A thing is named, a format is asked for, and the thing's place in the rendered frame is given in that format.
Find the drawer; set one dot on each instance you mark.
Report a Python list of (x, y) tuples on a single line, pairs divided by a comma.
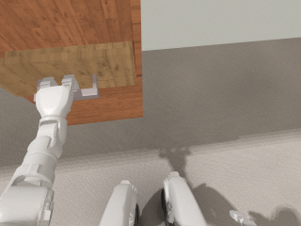
[(112, 62)]

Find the robot right hand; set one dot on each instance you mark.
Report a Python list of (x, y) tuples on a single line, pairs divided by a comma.
[(241, 218)]

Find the cabinet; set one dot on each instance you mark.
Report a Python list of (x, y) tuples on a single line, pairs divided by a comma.
[(39, 24)]

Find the robot left upper arm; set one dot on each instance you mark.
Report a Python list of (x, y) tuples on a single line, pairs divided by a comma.
[(27, 206)]

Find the robot right thigh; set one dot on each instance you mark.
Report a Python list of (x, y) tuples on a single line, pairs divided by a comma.
[(186, 211)]

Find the handle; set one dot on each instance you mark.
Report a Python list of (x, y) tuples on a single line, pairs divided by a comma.
[(81, 94)]

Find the left robot forearm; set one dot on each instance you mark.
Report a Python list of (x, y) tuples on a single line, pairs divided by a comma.
[(38, 167)]

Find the robot right shin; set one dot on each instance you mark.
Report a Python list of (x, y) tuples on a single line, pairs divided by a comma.
[(170, 216)]

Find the robot left hand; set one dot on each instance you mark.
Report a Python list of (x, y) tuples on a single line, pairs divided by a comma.
[(55, 100)]

